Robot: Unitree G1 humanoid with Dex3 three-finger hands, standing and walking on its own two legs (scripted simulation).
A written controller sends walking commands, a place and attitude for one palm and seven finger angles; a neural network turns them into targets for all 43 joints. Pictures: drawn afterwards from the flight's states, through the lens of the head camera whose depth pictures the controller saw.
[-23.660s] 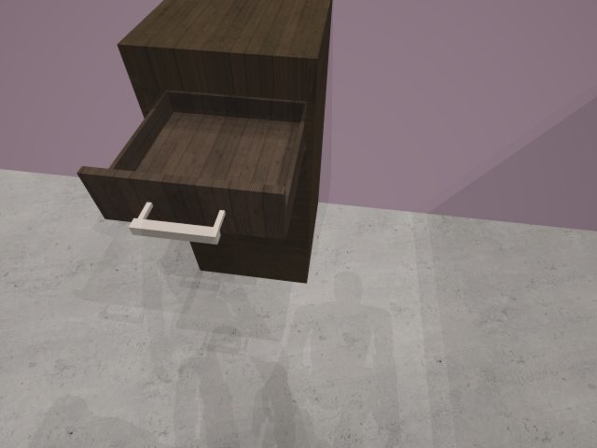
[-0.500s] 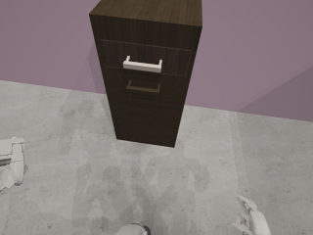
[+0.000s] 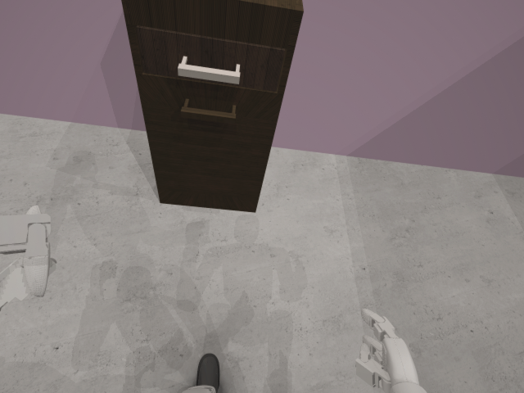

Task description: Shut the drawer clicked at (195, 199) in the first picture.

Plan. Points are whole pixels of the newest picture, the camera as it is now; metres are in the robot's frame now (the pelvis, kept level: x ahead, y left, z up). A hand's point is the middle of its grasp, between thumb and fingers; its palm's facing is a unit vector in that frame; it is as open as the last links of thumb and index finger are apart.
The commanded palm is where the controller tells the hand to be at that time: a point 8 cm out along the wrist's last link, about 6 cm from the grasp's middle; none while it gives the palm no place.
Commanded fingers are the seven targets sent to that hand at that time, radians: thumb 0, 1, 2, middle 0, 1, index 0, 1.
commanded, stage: stop stepping back and stand still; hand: left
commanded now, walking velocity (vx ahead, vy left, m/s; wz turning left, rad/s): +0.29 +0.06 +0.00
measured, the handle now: (210, 69) +0.88 +0.20 -0.04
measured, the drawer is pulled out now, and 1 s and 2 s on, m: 0.00 0.00 0.00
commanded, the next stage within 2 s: let the arm hang, fingers relaxed in 1.08 s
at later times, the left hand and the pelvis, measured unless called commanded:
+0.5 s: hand (61, 389) +0.11 +0.19 +0.17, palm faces +0.22 -0.84 -0.49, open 3.2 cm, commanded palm +0.06 +0.26 +0.18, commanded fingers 0.00 0.90 0.90 -1.40 -1.60 -1.40 -1.60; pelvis -0.08 -0.02 -0.01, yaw -1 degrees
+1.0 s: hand out of the picture +0.13 +0.25 +0.18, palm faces +0.33 -0.81 -0.49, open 3.2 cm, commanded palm +0.07 +0.29 +0.18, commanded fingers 0.00 0.90 0.90 -1.40 -1.60 -1.40 -1.60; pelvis -0.07 +0.01 +0.00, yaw -1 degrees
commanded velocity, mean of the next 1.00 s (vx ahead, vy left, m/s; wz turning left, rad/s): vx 0.11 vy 0.01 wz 0.00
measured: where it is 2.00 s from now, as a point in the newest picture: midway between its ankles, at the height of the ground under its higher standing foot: outside the picture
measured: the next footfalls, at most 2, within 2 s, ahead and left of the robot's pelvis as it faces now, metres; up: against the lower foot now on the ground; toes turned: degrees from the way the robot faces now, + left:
right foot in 0.06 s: -0.13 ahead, -0.12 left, +0.00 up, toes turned -4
left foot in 0.22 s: +0.07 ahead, +0.10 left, +0.00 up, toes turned +0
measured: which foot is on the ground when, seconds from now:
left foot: down 0.00-0.04, up 0.06-0.20, down 0.22-0.44, up 0.46-0.72, down 0.74-1.00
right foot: up 0.00-0.04, down 0.06-0.28, up 0.30-0.40, down 0.42-1.00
